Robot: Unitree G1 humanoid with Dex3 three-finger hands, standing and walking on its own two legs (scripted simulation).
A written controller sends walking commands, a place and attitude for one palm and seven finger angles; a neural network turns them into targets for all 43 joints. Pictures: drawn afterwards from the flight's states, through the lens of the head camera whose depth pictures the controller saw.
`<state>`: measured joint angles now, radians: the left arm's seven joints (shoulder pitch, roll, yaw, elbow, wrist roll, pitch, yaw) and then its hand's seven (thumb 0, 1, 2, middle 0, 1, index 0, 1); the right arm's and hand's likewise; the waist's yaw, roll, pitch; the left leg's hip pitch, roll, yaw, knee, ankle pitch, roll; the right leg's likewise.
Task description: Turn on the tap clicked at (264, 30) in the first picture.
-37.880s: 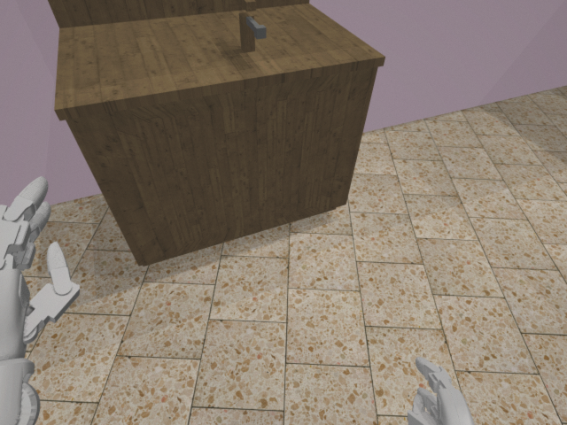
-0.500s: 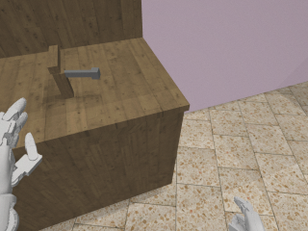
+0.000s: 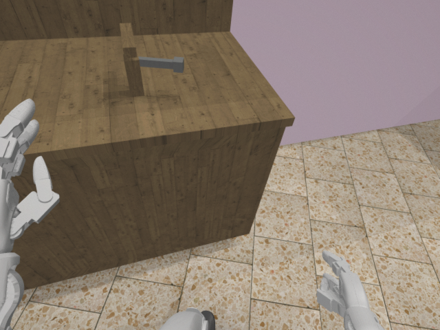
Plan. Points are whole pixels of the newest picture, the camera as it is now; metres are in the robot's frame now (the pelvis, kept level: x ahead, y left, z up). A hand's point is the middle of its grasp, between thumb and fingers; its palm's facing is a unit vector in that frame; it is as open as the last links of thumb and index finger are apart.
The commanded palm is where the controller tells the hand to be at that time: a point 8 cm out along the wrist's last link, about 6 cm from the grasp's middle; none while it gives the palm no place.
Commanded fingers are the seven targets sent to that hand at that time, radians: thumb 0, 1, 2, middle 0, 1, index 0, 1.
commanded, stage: stop stepping back and stand still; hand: left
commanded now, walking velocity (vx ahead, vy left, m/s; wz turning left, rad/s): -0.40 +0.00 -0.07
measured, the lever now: (178, 64) +0.69 +0.17 +0.13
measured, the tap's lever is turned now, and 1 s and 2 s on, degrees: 72 72 72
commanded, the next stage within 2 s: stand and check the lever's angle in 0.78 s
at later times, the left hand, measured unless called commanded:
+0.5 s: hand out of the picture +0.13 +0.27 +0.21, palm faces +0.32 -0.85 -0.41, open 7.4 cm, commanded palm +0.08 +0.31 +0.19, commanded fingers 0.00 0.90 0.90 -0.20 -0.30 -0.20 -0.30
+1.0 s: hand out of the picture +0.15 +0.28 +0.19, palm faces +0.34 -0.86 -0.38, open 7.4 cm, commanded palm +0.09 +0.32 +0.19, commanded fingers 0.00 0.90 0.90 -0.20 -0.30 -0.20 -0.30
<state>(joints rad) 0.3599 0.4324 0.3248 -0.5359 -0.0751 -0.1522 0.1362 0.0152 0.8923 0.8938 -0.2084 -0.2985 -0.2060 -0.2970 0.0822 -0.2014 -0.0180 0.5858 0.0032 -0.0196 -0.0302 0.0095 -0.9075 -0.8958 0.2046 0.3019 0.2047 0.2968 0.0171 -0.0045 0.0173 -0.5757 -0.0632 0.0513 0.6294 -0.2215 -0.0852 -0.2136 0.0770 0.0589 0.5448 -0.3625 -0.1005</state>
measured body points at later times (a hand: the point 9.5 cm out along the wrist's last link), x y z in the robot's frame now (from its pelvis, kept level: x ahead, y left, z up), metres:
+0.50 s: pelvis -0.10 +0.05 +0.03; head -0.11 +0.06 +0.48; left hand +0.11 +0.31 +0.23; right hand +0.03 -0.17 -0.07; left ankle -0.01 +0.14 -0.72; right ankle -0.14 -0.02 -0.71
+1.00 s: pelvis -0.09 +0.05 +0.01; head -0.08 +0.05 +0.46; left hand +0.12 +0.32 +0.21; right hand +0.06 -0.20 -0.07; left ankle -0.02 +0.17 -0.72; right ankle -0.14 -0.02 -0.72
